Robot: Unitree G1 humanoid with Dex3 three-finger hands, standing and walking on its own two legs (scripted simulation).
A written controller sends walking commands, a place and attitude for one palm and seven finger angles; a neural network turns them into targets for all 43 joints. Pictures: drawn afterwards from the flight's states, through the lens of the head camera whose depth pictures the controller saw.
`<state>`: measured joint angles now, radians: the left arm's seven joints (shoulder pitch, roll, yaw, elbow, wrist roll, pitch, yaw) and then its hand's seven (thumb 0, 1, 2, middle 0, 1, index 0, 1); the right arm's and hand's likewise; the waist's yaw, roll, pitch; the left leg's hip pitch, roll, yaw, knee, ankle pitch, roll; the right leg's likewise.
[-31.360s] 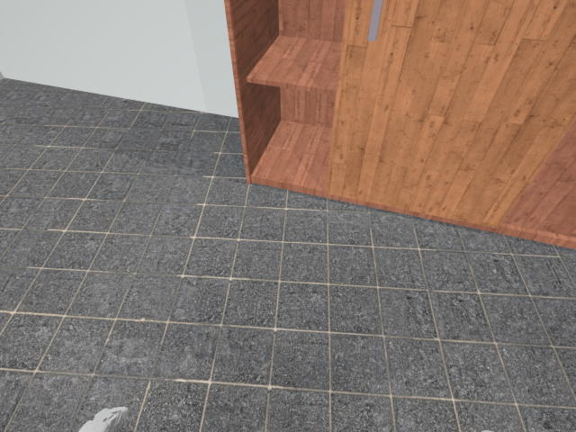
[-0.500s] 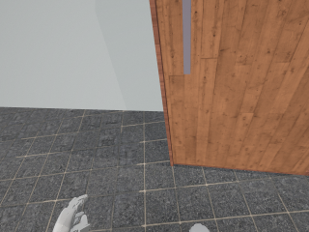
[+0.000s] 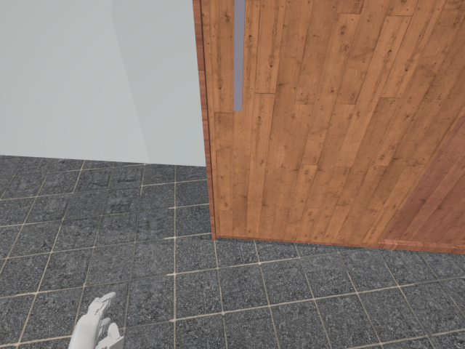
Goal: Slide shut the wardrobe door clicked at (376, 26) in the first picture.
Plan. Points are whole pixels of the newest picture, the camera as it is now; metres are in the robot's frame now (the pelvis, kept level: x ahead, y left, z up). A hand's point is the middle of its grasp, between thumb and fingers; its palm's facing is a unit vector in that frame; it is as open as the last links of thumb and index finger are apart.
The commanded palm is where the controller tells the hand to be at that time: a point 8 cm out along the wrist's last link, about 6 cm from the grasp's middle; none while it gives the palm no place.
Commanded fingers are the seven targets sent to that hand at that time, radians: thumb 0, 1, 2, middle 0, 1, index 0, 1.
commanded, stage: stop stepping back and stand still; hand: right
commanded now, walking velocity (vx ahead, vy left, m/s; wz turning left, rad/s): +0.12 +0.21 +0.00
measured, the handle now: (239, 48) +0.78 +0.02 +0.21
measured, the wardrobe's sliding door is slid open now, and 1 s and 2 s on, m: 0.00 0.00 0.00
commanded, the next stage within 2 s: let the arm hang, fingers relaxed in 1.06 s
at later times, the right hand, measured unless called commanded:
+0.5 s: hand (456, 256) +0.21 -0.27 +0.16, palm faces +0.50 +0.78 -0.37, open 7.4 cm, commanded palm +0.15 -0.30 +0.19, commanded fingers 0.00 -0.90 -0.90 0.20 0.30 0.20 0.30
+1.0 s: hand (448, 233) +0.24 -0.27 +0.17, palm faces +0.43 +0.80 -0.42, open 7.4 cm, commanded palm +0.17 -0.31 +0.19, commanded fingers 0.00 -0.90 -0.90 0.20 0.30 0.20 0.30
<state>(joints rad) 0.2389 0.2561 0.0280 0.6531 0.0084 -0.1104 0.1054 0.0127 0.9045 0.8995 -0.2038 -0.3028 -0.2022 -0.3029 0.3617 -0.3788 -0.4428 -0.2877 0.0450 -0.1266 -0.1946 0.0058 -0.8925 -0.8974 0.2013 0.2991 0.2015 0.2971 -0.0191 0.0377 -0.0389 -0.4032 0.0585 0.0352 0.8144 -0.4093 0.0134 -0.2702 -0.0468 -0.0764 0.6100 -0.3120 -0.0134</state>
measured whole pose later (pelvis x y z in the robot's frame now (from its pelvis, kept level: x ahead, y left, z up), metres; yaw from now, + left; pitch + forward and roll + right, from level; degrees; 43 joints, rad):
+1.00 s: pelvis +0.04 -0.01 +0.01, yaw -2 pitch +0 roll +1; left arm 0.19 0.20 -0.01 0.61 -0.01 -0.11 0.07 0.01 0.91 0.90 -0.20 -0.30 -0.20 -0.30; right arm 0.51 -0.38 -0.37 -0.51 0.02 -0.18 -0.15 0.01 -0.89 -0.90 0.21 0.30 0.21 0.30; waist -0.01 0.03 0.03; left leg -0.24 0.01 0.06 0.50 -0.26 0.00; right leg -0.27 -0.02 -0.08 0.53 -0.26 -0.03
